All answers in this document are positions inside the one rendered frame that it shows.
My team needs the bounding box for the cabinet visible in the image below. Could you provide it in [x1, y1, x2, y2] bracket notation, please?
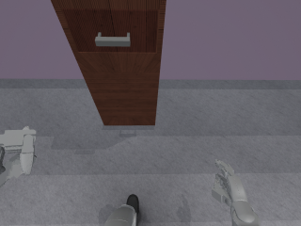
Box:
[51, 0, 166, 126]

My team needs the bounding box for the left robot hand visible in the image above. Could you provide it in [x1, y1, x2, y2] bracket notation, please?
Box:
[0, 125, 38, 188]

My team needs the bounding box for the right robot forearm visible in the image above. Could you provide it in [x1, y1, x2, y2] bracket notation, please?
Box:
[230, 201, 261, 226]

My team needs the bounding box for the handle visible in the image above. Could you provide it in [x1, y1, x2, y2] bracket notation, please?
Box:
[95, 32, 131, 47]

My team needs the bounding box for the left robot thigh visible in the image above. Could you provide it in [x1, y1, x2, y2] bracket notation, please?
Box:
[103, 207, 137, 226]

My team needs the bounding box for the right robot hand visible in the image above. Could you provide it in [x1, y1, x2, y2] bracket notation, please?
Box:
[212, 159, 248, 207]

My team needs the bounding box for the robot left shin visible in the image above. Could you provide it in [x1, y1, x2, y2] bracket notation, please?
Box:
[120, 204, 135, 211]

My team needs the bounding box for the drawer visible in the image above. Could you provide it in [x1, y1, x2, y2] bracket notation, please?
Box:
[62, 8, 158, 53]

